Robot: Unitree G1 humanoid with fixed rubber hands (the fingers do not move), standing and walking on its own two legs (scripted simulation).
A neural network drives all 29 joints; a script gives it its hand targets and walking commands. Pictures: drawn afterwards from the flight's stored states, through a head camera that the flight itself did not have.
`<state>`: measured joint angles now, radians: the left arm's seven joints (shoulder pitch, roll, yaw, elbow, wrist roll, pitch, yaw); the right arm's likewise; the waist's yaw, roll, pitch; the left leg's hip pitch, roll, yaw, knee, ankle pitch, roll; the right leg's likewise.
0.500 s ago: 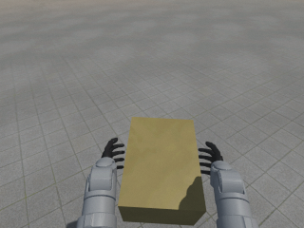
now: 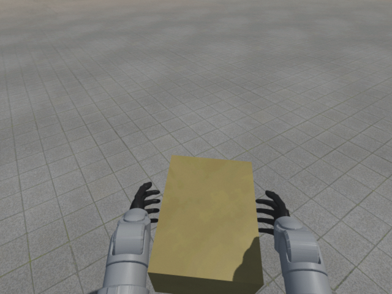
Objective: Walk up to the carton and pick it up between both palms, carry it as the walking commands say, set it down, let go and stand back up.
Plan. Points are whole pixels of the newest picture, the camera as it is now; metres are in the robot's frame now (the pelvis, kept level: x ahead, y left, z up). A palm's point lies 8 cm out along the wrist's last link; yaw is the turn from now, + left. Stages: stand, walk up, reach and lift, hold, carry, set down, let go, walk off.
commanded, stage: hold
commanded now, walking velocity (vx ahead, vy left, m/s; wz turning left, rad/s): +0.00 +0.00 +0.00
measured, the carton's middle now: (206, 222) +0.33 +0.00 -0.04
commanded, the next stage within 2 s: carry in 0.18 s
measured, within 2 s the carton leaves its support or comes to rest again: neither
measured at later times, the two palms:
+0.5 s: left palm (189, 216) +0.28 +0.04 +0.06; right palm (330, 233) +0.25 -0.25 +0.04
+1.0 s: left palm (270, 226) +0.24 -0.12 +0.08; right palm out of the picture +0.15 -0.39 +0.07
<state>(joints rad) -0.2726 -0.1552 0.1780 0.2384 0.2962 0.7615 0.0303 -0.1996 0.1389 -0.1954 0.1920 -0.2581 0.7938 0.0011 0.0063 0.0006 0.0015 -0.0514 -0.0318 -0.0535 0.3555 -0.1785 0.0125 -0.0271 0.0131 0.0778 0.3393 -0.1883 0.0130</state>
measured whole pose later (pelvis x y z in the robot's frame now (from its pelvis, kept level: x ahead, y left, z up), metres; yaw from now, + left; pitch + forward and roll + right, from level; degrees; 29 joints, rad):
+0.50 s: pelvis -0.03 -0.07 -0.03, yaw -8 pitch +3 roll -1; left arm -0.30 -0.16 0.10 -0.05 0.09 0.99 0.30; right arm -0.28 0.14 -0.15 -0.05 -0.15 1.02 -0.21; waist 0.05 0.06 -0.08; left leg -0.45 0.15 -0.01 0.72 -0.31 -0.09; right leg -0.43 0.05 -0.04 0.64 -0.22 -0.03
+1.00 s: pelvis -0.09 -0.16 -0.01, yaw -21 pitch +5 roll -4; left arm -0.36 -0.18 0.12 -0.22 0.12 1.23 0.32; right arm -0.33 0.17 -0.17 -0.19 -0.09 1.22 -0.25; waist 0.05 0.02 -0.04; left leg -0.30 0.19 0.15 0.57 -0.34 -0.05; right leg -0.63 0.00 -0.03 1.00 -0.32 0.04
